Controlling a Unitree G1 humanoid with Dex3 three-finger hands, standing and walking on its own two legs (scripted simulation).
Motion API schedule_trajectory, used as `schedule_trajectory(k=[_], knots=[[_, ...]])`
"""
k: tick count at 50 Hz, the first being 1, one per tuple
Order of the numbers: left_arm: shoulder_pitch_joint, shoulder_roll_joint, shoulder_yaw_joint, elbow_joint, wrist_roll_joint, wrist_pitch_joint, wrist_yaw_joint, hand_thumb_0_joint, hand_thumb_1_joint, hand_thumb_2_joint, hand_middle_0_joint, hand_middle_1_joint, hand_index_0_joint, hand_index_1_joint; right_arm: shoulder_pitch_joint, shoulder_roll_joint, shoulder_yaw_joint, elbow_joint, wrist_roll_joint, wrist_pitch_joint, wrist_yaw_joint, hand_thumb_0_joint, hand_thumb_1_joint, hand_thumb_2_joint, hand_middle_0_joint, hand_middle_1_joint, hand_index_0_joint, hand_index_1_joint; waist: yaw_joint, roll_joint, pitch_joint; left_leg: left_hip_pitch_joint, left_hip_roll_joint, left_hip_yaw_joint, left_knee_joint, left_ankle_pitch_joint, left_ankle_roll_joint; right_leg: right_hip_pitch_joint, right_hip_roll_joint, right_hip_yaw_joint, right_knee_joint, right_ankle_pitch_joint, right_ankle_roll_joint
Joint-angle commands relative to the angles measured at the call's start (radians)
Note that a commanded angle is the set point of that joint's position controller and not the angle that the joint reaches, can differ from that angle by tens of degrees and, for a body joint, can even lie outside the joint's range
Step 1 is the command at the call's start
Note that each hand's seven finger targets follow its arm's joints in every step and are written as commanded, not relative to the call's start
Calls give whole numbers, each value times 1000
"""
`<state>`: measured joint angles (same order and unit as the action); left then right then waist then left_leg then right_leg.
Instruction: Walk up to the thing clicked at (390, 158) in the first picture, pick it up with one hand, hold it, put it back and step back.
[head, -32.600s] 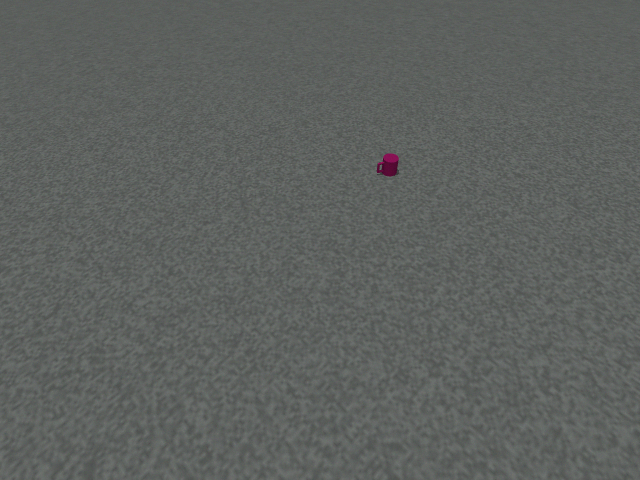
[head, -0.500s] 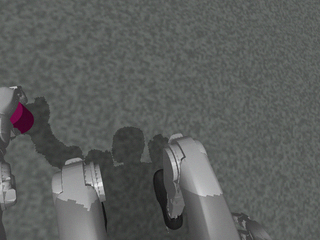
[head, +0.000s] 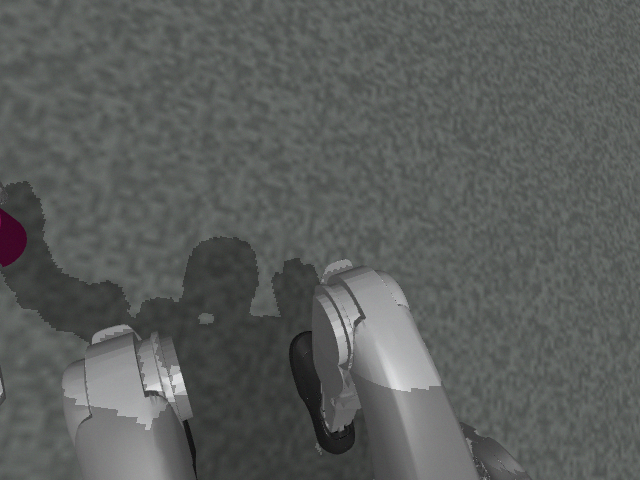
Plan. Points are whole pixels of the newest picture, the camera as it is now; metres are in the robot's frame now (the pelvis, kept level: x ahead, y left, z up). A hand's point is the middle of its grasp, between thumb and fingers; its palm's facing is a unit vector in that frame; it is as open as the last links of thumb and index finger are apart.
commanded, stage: rest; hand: left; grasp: from above
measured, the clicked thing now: out of the picture +0.44 +0.33 -0.26
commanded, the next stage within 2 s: open in 0.38 s
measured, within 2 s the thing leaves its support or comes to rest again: neither
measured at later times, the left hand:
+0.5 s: hand out of the picture +0.44 +0.31 -0.23, palm faces -0.45 -0.14 -0.88, open 10.0 cm
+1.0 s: hand out of the picture +0.45 +0.31 -0.24, palm faces -0.44 -0.12 -0.89, open 12.9 cm
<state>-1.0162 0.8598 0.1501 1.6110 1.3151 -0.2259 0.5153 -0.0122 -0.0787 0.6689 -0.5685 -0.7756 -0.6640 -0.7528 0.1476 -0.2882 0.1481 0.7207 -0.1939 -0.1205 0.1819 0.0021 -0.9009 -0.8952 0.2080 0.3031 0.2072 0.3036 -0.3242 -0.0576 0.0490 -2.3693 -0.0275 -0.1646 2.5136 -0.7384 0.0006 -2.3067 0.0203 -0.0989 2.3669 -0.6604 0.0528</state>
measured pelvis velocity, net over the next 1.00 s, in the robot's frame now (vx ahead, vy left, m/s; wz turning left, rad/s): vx -0.01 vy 0.00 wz -0.05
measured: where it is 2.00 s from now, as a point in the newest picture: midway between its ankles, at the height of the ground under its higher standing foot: (258, 449)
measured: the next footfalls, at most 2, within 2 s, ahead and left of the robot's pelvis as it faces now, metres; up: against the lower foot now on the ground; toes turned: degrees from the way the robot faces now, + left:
none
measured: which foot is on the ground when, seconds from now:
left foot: down 0.00-1.00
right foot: down 0.00-1.00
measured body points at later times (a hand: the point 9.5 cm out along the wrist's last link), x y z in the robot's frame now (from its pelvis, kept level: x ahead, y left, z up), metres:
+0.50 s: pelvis -0.01 +0.00 +0.00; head +0.26 +0.11 +0.34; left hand +0.46 +0.32 -0.18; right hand +0.04 -0.27 -0.07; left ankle +0.06 +0.12 -0.27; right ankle +0.11 -0.13 -0.27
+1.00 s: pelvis -0.01 +0.00 +0.00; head +0.26 +0.12 +0.34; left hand +0.47 +0.31 -0.18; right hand +0.03 -0.26 -0.06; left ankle +0.06 +0.12 -0.27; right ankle +0.11 -0.13 -0.27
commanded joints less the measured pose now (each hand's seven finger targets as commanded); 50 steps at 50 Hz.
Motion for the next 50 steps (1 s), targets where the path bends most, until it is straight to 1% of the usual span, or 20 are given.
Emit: schedule_trajectory(k=[1,2,4,6,10,12,13,15,17,18,19,21,22,24,29,34,35,40,41,50], knots=[[-312,316,70,-146,1,-14,62,0,668,954,-952,-937,-985,-902,232,-333,-89,8,-13,-14,3,0,-898,-895,201,300,200,300,-34,460,-707,579,17,81,-252,344,4,376,31,-125,-165,301,-85],[-302,284,32,-159,10,-15,58,0,654,969,-954,-937,-982,-907,220,-322,-77,-8,-10,-17,8,0,-901,-896,201,300,200,300,-18,482,-712,590,15,87,-253,345,3,379,35,-117,-162,303,-89],[-282,311,63,-147,7,-13,75,0,664,975,-967,-923,-992,-896,213,-333,-79,-4,-12,-15,8,0,-899,-896,201,300,200,300,-12,484,-725,588,16,79,-259,346,2,383,35,-125,-162,302,-90],[-311,241,4,-91,3,-13,74,0,634,971,-940,-924,-966,-896,214,-315,-64,9,-23,-22,18,0,-899,-896,201,300,200,300,-50,434,-668,535,18,82,-245,291,13,371,42,-124,-176,278,-83],[-284,265,-3,-48,-15,-12,76,0,619,952,-921,-937,-951,-905,205,-326,-56,8,-19,-30,17,0,-898,-896,201,300,200,300,-28,429,-626,502,18,76,-264,228,16,359,44,-125,-187,225,-83],[-303,299,11,-48,-2,-13,86,0,625,947,-918,-950,-953,-913,199,-343,-50,-10,-25,-34,17,0,-899,-896,201,300,200,300,-48,416,-621,499,18,74,-253,232,17,366,42,-132,-184,233,-81],[-291,268,-17,-34,-4,-13,84,0,607,944,-905,-947,-939,-911,193,-334,-44,-3,-20,-34,17,0,-899,-897,201,300,200,300,-42,427,-625,508,20,69,-266,233,14,368,46,-133,-179,230,-82],[-299,299,15,-2,3,-16,93,0,628,949,-916,-950,-951,-913,203,-351,-47,2,-29,-36,16,0,-898,-896,201,300,200,300,-65,425,-605,506,22,60,-258,251,13,358,43,-141,-171,249,-79],[-326,264,-20,10,3,-22,87,0,602,949,-903,-942,-935,-909,181,-342,-34,-18,-30,-43,20,0,-901,-897,200,300,200,300,-77,408,-572,478,23,60,-249,225,16,350,47,-138,-177,229,-80],[-317,303,10,33,2,-21,92,0,587,936,-892,-941,-925,-907,193,-352,-35,-5,-32,-43,19,0,-903,-898,200,300,200,300,-82,393,-563,471,24,56,-251,217,18,359,45,-141,-183,227,-78],[-319,284,-18,17,4,-23,90,0,577,928,-888,-930,-919,-898,179,-346,-28,-16,-30,-43,19,0,-902,-898,200,300,200,300,-73,398,-576,465,24,61,-251,217,19,380,51,-135,-189,228,-78],[-308,318,7,56,15,-22,96,0,582,921,-881,-942,-916,-905,192,-362,-22,-12,-36,-48,17,0,-902,-898,200,300,200,300,-86,395,-545,475,23,57,-242,218,16,355,44,-144,-183,225,-78],[-312,288,-24,50,12,-27,93,0,565,923,-874,-936,-907,-901,175,-358,-17,-27,-36,-52,19,0,-901,-898,200,300,200,300,-84,400,-542,470,25,54,-251,211,16,360,48,-143,-188,219,-78],[-312,311,-17,68,18,-33,105,0,577,885,-877,-928,-915,-887,169,-360,-16,-21,-37,-52,17,0,-902,-898,200,300,200,300,-77,391,-543,459,26,49,-255,190,16,361,51,-144,-188,205,-80],[-327,328,-14,67,24,-36,115,0,177,803,-501,-923,-542,-880,176,-357,-1,-23,-46,-61,22,0,-892,-895,201,301,201,301,-94,410,-546,487,30,35,-259,197,13,362,49,-155,-181,218,-74],[-360,329,-42,24,19,-40,124,0,-174,810,-313,-940,-346,-906,157,-368,3,-31,-44,-76,29,0,-895,-897,201,301,201,301,-90,420,-547,476,33,42,-249,191,16,375,56,-147,-190,217,-74],[-341,362,-7,53,18,-39,134,0,-201,822,-285,-965,-320,-929,170,-368,9,-20,-49,-78,30,0,-896,-897,201,301,201,301,-89,419,-539,469,31,43,-249,187,15,378,52,-151,-191,214,-74],[-330,307,-55,49,14,-25,130,0,-333,919,-208,-1012,-228,-991,164,-367,6,-22,-48,-92,41,0,-897,-899,201,301,201,301,-90,437,-533,494,35,36,-256,174,10,350,55,-154,-181,209,-75],[-341,337,-30,34,6,-26,135,0,-354,940,-187,-1033,-206,-1012,164,-377,2,-25,-49,-94,42,0,-897,-899,201,301,201,301,-88,445,-545,502,37,27,-265,188,6,352,53,-161,-180,216,-75],[-312,321,-40,0,-26,5,118,0,-500,1014,-77,-1102,-90,-1087,171,-367,5,-17,-42,-93,57,0,-898,-900,201,301,201,301,-66,479,-588,530,37,29,-270,247,3,383,57,-153,-176,264,-80]])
